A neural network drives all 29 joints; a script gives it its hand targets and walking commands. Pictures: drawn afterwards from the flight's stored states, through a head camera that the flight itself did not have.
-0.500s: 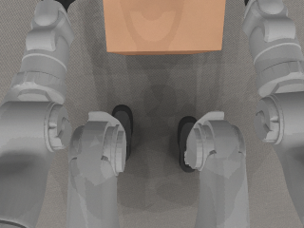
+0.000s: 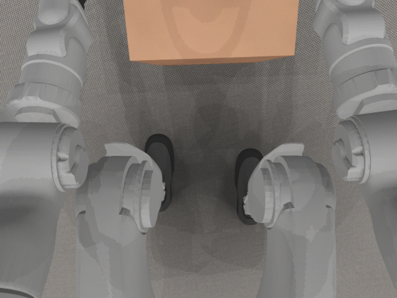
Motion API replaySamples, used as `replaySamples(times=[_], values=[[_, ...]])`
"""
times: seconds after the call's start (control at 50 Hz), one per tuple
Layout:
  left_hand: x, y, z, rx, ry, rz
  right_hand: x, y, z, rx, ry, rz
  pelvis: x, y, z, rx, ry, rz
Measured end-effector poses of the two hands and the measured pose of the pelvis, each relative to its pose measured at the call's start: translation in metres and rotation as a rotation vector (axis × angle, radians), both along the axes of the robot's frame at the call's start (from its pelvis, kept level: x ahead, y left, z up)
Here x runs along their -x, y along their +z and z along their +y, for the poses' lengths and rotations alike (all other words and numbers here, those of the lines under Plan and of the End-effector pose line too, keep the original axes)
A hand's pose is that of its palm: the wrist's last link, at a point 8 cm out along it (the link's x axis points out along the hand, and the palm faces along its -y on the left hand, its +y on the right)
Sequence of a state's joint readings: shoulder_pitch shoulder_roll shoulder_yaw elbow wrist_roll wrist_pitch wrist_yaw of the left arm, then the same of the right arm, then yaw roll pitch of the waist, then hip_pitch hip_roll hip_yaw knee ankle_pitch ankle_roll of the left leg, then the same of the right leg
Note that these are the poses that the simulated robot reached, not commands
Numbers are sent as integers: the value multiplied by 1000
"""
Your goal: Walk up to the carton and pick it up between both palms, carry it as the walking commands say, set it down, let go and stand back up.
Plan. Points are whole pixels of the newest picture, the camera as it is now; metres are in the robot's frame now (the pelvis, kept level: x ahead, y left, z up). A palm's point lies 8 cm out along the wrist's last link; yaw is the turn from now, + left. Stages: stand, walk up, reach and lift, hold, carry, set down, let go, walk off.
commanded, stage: reach and lift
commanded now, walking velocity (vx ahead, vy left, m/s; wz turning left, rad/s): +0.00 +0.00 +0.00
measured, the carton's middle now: out of the picture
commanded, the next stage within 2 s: none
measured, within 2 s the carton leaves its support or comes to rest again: leaves its support in 1.14 s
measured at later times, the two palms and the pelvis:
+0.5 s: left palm out of the picture +0.54 +0.16 -0.17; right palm out of the picture +0.56 -0.14 -0.17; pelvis +0.00 +0.00 +0.01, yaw -1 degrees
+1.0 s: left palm out of the picture +0.54 +0.18 -0.17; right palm out of the picture +0.55 -0.13 -0.17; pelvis +0.00 +0.00 +0.00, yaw -1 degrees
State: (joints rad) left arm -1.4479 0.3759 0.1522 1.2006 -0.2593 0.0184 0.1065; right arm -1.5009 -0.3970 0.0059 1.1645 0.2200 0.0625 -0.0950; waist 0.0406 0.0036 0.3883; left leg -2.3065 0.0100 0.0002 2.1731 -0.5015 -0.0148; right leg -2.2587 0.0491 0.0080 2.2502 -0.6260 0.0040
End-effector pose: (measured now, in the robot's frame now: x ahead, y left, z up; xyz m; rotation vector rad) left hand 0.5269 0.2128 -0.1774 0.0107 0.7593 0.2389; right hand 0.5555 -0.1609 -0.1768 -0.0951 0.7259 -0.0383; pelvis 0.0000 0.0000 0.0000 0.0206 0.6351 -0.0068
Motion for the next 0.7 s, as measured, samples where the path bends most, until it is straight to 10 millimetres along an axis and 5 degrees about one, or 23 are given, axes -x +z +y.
replaySamples(times=[0.46, 0.7], values=[[-10, 3, -48, 32, -86, -15, 0, 4, 21, -6, 9, 0, 2, 9, 3, 6, -8, 13], [-9, 4, -47, 26, -66, -3, -3, 5, 27, 5, 16, 29, 2, 10, 1, 3, -19, 6]])
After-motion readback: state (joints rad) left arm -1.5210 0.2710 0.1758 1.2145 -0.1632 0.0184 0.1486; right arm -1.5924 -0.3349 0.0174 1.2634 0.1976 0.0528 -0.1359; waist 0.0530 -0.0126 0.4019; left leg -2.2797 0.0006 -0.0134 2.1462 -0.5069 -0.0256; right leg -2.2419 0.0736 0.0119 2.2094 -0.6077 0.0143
